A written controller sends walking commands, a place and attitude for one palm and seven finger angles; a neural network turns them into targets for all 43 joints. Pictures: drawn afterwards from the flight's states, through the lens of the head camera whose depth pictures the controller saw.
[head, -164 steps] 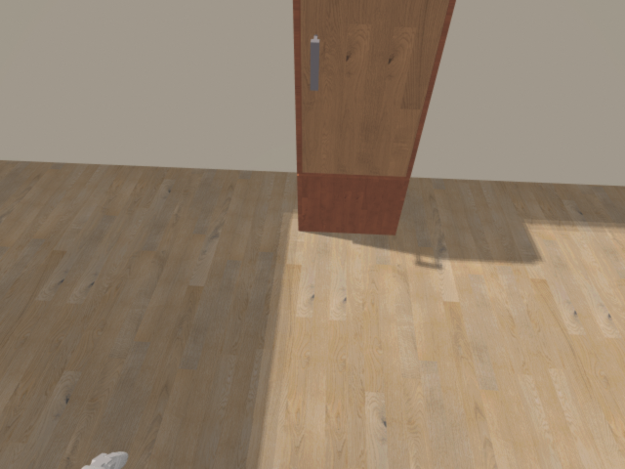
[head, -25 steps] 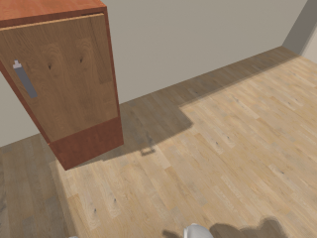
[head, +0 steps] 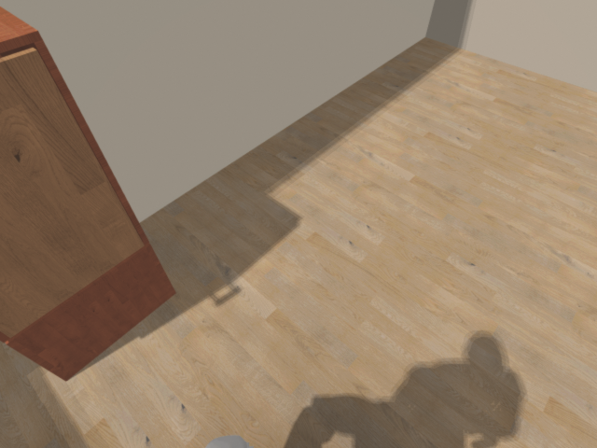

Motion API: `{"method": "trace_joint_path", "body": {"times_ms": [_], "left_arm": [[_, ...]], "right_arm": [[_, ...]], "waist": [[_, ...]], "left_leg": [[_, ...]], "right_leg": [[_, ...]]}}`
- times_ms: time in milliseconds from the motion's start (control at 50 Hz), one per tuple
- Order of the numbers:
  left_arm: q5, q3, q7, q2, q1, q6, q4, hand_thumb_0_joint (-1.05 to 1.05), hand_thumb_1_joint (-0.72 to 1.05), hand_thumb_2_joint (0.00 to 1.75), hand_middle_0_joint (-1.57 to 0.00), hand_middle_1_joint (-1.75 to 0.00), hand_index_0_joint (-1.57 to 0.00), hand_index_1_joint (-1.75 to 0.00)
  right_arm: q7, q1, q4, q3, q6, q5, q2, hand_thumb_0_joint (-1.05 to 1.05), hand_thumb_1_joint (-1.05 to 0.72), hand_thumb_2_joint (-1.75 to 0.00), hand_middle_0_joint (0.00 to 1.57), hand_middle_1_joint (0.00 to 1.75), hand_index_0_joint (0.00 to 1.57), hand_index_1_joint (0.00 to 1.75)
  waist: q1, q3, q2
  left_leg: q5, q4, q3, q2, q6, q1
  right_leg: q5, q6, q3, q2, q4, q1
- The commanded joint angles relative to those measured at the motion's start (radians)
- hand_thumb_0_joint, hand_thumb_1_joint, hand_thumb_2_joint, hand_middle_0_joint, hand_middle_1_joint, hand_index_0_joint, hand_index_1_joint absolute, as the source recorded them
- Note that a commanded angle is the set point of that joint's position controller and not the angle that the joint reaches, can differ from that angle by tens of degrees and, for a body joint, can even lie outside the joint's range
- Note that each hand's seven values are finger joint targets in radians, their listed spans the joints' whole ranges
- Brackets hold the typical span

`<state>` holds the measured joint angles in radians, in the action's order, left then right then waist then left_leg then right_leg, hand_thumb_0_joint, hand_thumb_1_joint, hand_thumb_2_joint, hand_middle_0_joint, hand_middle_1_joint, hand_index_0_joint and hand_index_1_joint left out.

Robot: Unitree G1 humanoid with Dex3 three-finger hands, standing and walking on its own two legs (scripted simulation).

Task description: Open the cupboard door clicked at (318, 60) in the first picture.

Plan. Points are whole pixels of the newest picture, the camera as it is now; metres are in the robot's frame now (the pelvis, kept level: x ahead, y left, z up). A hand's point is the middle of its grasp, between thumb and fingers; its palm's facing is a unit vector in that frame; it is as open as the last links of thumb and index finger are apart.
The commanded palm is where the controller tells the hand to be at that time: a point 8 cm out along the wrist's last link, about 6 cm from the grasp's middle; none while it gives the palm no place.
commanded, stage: turn to face it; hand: left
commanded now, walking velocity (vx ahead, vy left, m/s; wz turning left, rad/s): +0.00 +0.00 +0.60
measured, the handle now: out of the picture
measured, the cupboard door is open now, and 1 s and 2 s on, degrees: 0 0 0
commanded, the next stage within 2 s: take the last steps up to it in 1.42 s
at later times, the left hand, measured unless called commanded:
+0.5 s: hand out of the picture +0.00 +0.22 -0.16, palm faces +0.29 -0.91 -0.29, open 7.4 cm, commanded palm none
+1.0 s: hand out of the picture -0.16 +0.19 -0.19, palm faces +0.60 -0.77 -0.23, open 7.4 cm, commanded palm none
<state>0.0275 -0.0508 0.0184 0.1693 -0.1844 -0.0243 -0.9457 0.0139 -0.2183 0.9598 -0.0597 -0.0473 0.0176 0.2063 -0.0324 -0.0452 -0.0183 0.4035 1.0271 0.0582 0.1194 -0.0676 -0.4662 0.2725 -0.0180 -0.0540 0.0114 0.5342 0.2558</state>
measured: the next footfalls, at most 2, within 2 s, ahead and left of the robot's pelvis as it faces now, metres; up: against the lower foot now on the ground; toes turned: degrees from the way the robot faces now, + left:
left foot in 0.10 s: +0.06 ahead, +0.14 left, +0.00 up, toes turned +8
right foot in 0.50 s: +0.03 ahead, -0.12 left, +0.00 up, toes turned +14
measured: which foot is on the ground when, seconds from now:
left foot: up 0.00-0.08, down 0.10-0.50, up 0.52-0.92, down 0.94-1.00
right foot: down 0.00-0.12, up 0.14-0.48, down 0.50-0.96, up 0.98-1.00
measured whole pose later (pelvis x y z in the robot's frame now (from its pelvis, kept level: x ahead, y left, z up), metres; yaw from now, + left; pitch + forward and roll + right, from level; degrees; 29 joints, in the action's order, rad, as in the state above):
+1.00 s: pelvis -0.06 +0.00 -0.01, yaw +34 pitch +0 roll +1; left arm 0.02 -0.06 0.01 0.25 -0.26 -0.05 -0.94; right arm -0.03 -0.10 0.90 -0.06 -0.04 0.01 0.24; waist 0.04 -0.10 0.06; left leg 0.34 0.63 0.10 0.01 0.03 -0.28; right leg 0.51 0.07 -0.18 0.19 0.87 0.34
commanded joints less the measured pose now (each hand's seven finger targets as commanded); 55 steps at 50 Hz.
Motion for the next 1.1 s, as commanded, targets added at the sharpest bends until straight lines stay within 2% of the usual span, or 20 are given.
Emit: {"method": "trace_joint_path", "body": {"times_ms": [0, 60, 100, 120, 220, 340, 440, 460, 480, 500, 540, 600, 740, 820, 880, 900, 920, 940, 960, 1080], "left_arm": [[0.005, -0.027, 0.014, 0.157, -0.004, 0.030, 0.035, 0.00, 0.90, 0.90, -0.20, -0.30, -0.20, -0.30], [-0.018, -0.024, 0.014, 0.137, -0.037, 0.016, 0.019, 0.00, 0.90, 0.90, -0.20, -0.30, -0.20, -0.30], [-0.022, -0.012, 0.008, 0.077, -0.065, 0.001, 0.037, 0.00, 0.90, 0.90, -0.20, -0.30, -0.20, -0.30], [-0.017, -0.017, 0.009, 0.091, -0.024, 0.000, 0.049, 0.00, 0.90, 0.90, -0.20, -0.30, -0.20, -0.30], [-0.013, -0.034, -0.002, 0.105, 0.013, -0.004, 0.041, 0.00, 0.90, 0.90, -0.20, -0.30, -0.20, -0.30], [-0.022, -0.034, 0.002, 0.087, 0.038, -0.003, 0.070, 0.00, 0.90, 0.90, -0.20, -0.30, -0.20, -0.30], [-0.029, -0.043, 0.010, 0.115, -0.102, 0.005, 0.049, 0.00, 0.90, 0.90, -0.20, -0.30, -0.20, -0.30], [-0.021, -0.054, 0.015, 0.160, -0.152, 0.011, 0.042, 0.00, 0.90, 0.90, -0.20, -0.30, -0.20, -0.30], [0.001, -0.073, 0.022, 0.266, -0.150, 0.018, 0.056, 0.00, 0.90, 0.90, -0.20, -0.30, -0.20, -0.30], [-0.005, -0.068, 0.025, 0.291, -0.082, 0.010, 0.086, 0.00, 0.90, 0.90, -0.20, -0.30, -0.20, -0.30], [-0.011, -0.053, 0.025, 0.219, 0.049, 0.020, 0.121, 0.00, 0.90, 0.90, -0.20, -0.30, -0.20, -0.30], [-0.009, -0.029, 0.019, 0.168, 0.045, 0.030, 0.115, 0.00, 0.90, 0.90, -0.20, -0.30, -0.20, -0.30], [0.001, -0.039, 0.017, 0.232, -0.114, 0.027, 0.078, 0.00, 0.90, 0.90, -0.20, -0.30, -0.20, -0.30], [0.007, -0.053, 0.015, 0.263, -0.119, 0.021, 0.074, 0.00, 0.90, 0.90, -0.20, -0.30, -0.20, -0.30], [-0.003, -0.055, 0.008, 0.267, -0.105, 0.016, 0.069, 0.00, 0.90, 0.90, -0.20, -0.30, -0.20, -0.30], [-0.011, -0.053, 0.005, 0.253, -0.095, 0.012, 0.072, 0.00, 0.90, 0.90, -0.20, -0.30, -0.20, -0.30], [-0.020, -0.047, -0.001, 0.200, -0.095, 0.010, 0.105, 0.00, 0.90, 0.90, -0.20, -0.30, -0.20, -0.30], [-0.016, -0.021, -0.002, 0.148, -0.023, 0.005, 0.149, 0.00, 0.90, 0.90, -0.20, -0.30, -0.20, -0.30], [-0.010, -0.029, 0.005, 0.176, 0.008, -0.005, 0.150, 0.00, 0.90, 0.90, -0.20, -0.30, -0.20, -0.30], [-0.013, -0.034, -0.008, 0.158, -0.035, -0.012, 0.076, 0.00, 0.90, 0.90, -0.20, -0.30, -0.20, -0.30]], "right_arm": [[-0.001, -0.076, -0.010, 0.008, 0.032, -0.006, 0.013, 0.00, -0.90, -0.90, 0.20, 0.30, 0.20, 0.30], [-0.003, -0.122, 0.013, 0.007, 0.048, -0.005, 0.064, 0.00, -0.90, -0.90, 0.20, 0.30, 0.20, 0.30], [-0.002, -0.101, -0.020, -0.018, 0.048, 0.005, 0.192, 0.00, -0.90, -0.90, 0.20, 0.30, 0.20, 0.30], [0.004, -0.084, -0.023, -0.019, 0.044, 0.014, 0.197, 0.00, -0.90, -0.90, 0.20, 0.30, 0.20, 0.30], [0.012, -0.038, -0.033, -0.017, 0.043, 0.009, 0.162, 0.00, -0.90, -0.90, 0.20, 0.30, 0.20, 0.30], [0.004, -0.070, -0.048, -0.047, 0.030, 0.011, 0.192, 0.00, -0.90, -0.90, 0.20, 0.30, 0.20, 0.30], [-0.010, 0.014, -0.089, -0.061, 0.012, 0.005, 0.195, 0.00, -0.90, -0.90, 0.20, 0.30, 0.20, 0.30], [-0.015, 0.029, -0.100, -0.059, 0.008, -0.001, 0.165, 0.00, -0.90, -0.90, 0.20, 0.30, 0.20, 0.30], [-0.018, 0.017, -0.124, -0.051, 0.005, -0.007, 0.088, 0.00, -0.90, -0.90, 0.20, 0.30, 0.20, 0.30], [-0.017, 0.052, -0.136, -0.060, 0.004, 0.005, 0.130, 0.00, -0.90, -0.90, 0.20, 0.30, 0.20, 0.30], [-0.032, 0.022, -0.095, -0.064, -0.017, 0.014, 0.131, 0.00, -0.90, -0.90, 0.20, 0.30, 0.20, 0.30], [-0.042, -0.014, -0.070, -0.055, -0.016, 0.008, 0.116, 0.00, -0.90, -0.90, 0.20, 0.30, 0.20, 0.30], [-0.045, 0.140, -0.116, -0.033, -0.016, 0.002, 0.100, 0.00, -0.90, -0.90, 0.20, 0.30, 0.20, 0.30], [-0.045, 0.148, -0.129, -0.020, 0.002, -0.005, 0.091, 0.00, -0.90, -0.90, 0.20, 0.30, 0.20, 0.30], [-0.040, 0.077, -0.118, -0.023, 0.013, -0.003, 0.116, 0.00, -0.90, -0.90, 0.20, 0.30, 0.20, 0.30], [-0.040, 0.022, -0.105, -0.034, 0.022, -0.002, 0.155, 0.00, -0.90, -0.90, 0.20, 0.30, 0.20, 0.30], [-0.033, -0.039, -0.102, -0.061, 0.034, 0.005, 0.265, 0.00, -0.90, -0.90, 0.20, 0.30, 0.20, 0.30], [-0.024, -0.105, -0.082, -0.076, 0.031, -0.006, 0.338, 0.00, -0.90, -0.90, 0.20, 0.30, 0.20, 0.30], [-0.021, -0.119, -0.066, -0.069, 0.027, -0.002, 0.318, 0.00, -0.90, -0.90, 0.20, 0.30, 0.20, 0.30], [0.000, 0.049, -0.105, -0.032, 0.042, 0.000, 0.205, 0.00, -0.90, -0.90, 0.20, 0.30, 0.20, 0.30]], "waist": [[0.016, 0.067, 0.165], [0.014, 0.080, 0.044], [0.031, 0.030, -0.281], [0.022, -0.018, -0.242], [0.025, 0.029, -0.156], [-0.011, 0.118, -0.114], [0.050, 0.140, -0.128], [0.075, 0.139, -0.031], [0.081, 0.113, 0.294], [0.079, 0.072, 0.290], [0.007, 0.001, 0.209], [-0.012, -0.042, 0.185], [0.077, -0.005, 0.198], [0.089, 0.055, 0.245], [0.049, 0.106, 0.223], [0.013, 0.140, 0.125], [-0.026, 0.200, -0.150], [-0.058, 0.202, -0.297], [-0.057, 0.191, -0.177], [0.024, 0.081, -0.129]], "left_leg": [[-0.027, -0.291, 0.019, -0.046, 0.016, 0.130], [-0.313, -0.573, -0.029, -0.032, 0.034, 0.302], [-0.559, -0.709, -0.387, 0.245, 0.194, 0.236], [-0.493, -0.768, -0.441, 0.265, 0.250, 0.168], [-0.456, -0.732, -0.310, 0.124, 0.223, 0.237], [-0.437, -0.703, -0.396, 0.114, 0.249, 0.318], [-0.303, -0.655, -0.403, 0.023, 0.179, 0.132], [-0.160, -0.560, -0.349, -0.041, 0.125, 0.000], [0.054, -0.290, -0.148, -0.184, 0.038, -0.198], [0.154, -0.056, -0.113, -0.171, 0.031, -0.172], [0.035, 0.143, -0.141, -0.117, 0.034, -0.129], [-0.062, 0.207, -0.075, -0.096, 0.006, -0.148], [0.019, -0.041, 0.003, -0.075, -0.013, -0.088], [0.056, -0.257, 0.053, -0.085, 0.007, 0.031], [-0.110, -0.486, 0.086, -0.108, 0.028, 0.192], [-0.261, -0.607, 0.044, -0.080, 0.044, 0.345], [-0.577, -0.641, -0.252, 0.148, 0.148, 0.554], [-0.989, -0.639, -0.430, 0.323, 0.280, 0.582], [-0.915, -0.616, -0.330, 0.325, 0.309, 0.527], [-0.728, -0.660, -0.179, 0.107, 0.208, 0.365]], "right_leg": [[-0.258, -0.120, 0.101, 0.209, -0.179, -0.026], [-0.189, -0.028, 0.037, 0.172, -0.009, 0.014], [0.213, 0.065, -0.047, 0.044, 0.221, 0.126], [0.304, 0.065, -0.005, 0.037, 0.365, 0.151], [0.173, 0.071, 0.047, 0.048, 0.511, 0.221], [0.190, 0.078, 0.048, 0.017, 0.321, 0.176], [0.019, 0.059, 0.016, -0.014, -0.058, -0.122], [0.006, 0.037, 0.085, 0.072, -0.205, -0.250], [0.156, -0.059, 0.383, 0.357, -0.341, -0.307], [0.098, -0.127, 0.437, 0.487, -0.343, -0.114], [0.090, -0.092, 0.272, 0.365, -0.332, 0.037], [-0.178, -0.064, 0.079, 0.280, -0.244, -0.012], [-0.342, -0.106, 0.023, 0.345, -0.188, -0.150], [-0.488, -0.103, -0.014, 0.369, -0.104, -0.189], [-0.504, -0.035, -0.091, 0.335, 0.015, -0.165], [-0.444, 0.010, -0.122, 0.316, 0.144, -0.072], [-0.082, 0.087, -0.163, 0.201, 0.361, 0.183], [0.410, 0.121, -0.087, 0.121, 0.532, 0.352], [0.378, 0.099, -0.008, 0.141, 0.607, 0.330], [0.118, 0.117, 0.020, 0.106, 0.603, 0.284]]}}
